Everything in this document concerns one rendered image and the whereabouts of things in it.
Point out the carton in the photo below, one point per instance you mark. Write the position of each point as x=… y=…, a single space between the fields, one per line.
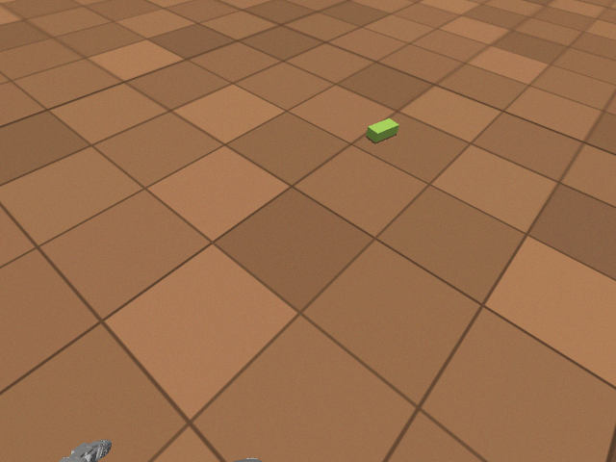
x=382 y=130

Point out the left robot hand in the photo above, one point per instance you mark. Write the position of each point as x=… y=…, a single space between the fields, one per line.
x=89 y=452

